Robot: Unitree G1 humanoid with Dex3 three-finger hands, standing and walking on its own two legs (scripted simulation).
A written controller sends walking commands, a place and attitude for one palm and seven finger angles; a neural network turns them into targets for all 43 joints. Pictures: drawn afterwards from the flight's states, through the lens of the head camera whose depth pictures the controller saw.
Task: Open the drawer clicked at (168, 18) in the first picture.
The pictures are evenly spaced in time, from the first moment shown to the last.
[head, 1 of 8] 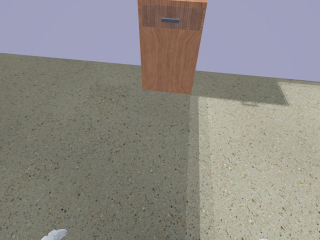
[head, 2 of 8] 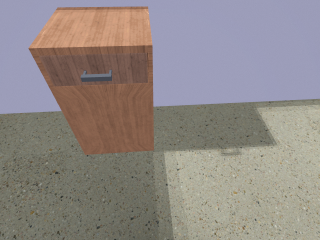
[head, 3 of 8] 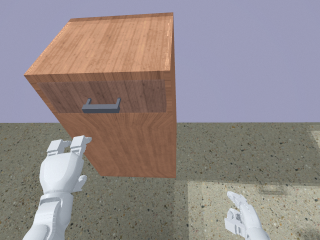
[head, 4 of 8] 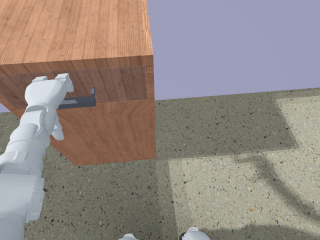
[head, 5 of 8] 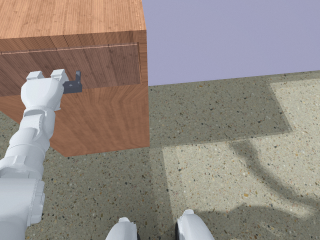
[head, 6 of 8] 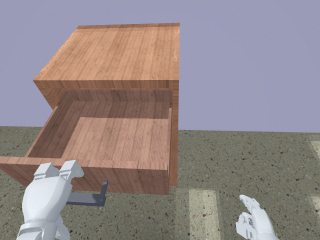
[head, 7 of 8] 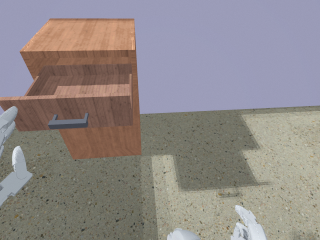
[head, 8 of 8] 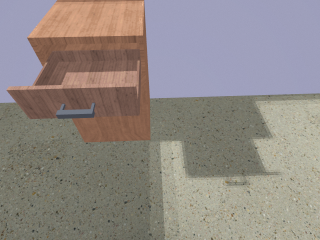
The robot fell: no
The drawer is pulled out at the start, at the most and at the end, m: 0.00 0.30 0.30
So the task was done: yes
